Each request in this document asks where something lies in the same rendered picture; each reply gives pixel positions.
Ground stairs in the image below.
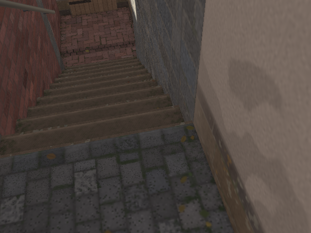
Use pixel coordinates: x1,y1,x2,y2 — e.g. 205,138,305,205
0,56,185,155

